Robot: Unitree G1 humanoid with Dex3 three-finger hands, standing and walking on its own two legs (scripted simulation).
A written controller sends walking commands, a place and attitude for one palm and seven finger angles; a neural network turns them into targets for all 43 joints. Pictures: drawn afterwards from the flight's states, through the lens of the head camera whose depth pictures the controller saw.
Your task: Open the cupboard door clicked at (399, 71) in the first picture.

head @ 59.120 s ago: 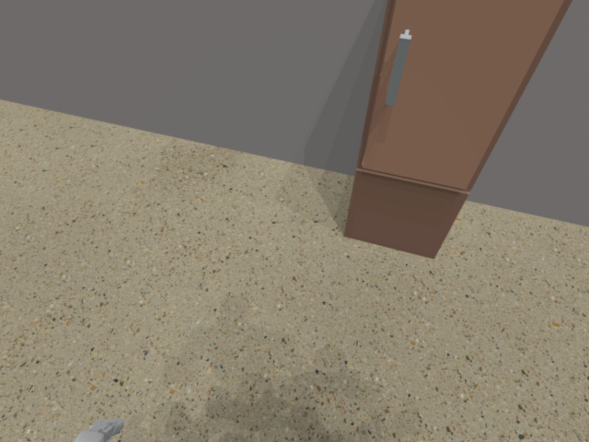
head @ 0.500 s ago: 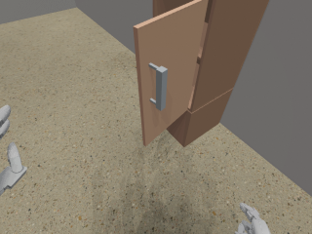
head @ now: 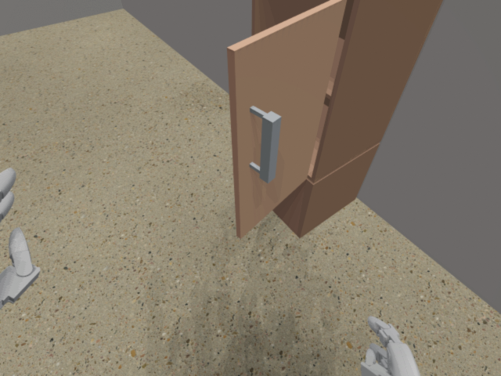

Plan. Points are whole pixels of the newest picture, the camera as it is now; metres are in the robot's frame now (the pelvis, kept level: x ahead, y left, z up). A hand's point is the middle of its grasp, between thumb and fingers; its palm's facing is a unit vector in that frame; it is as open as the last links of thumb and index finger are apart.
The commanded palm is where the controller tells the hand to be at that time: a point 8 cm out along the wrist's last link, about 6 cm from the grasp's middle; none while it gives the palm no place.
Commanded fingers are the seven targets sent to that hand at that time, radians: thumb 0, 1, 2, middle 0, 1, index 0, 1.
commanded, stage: stop stepping back and stand still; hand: left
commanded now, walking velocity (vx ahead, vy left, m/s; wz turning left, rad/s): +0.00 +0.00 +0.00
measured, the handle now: (261, 145) +0.57 +0.01 +0.03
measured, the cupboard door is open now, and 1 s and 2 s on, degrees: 100 100 100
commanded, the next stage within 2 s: let the arm hang, fingers relaxed in 0.34 s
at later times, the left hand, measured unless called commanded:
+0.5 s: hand (35, 296) +0.19 +0.28 +0.10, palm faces +0.30 -0.80 -0.52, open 7.4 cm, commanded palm none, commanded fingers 0.00 0.90 0.90 -0.20 -0.30 -0.20 -0.30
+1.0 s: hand out of the picture -0.06 +0.19 -0.17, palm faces +0.05 -0.97 -0.22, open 7.2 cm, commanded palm none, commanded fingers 0.00 0.90 0.90 -0.20 -0.30 -0.20 -0.30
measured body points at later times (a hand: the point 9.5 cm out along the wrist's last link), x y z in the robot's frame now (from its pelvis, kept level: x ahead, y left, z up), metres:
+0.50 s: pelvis -0.02 +0.02 +0.00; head +0.00 +0.01 +0.45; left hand +0.17 +0.32 +0.13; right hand +0.15 -0.22 -0.10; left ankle +0.00 +0.10 -0.74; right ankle +0.00 -0.09 -0.74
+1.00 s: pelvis -0.02 +0.00 +0.00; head +0.00 +0.00 +0.45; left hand -0.06 +0.24 -0.15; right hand -0.04 -0.22 -0.16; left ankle +0.00 +0.10 -0.74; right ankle +0.00 -0.09 -0.74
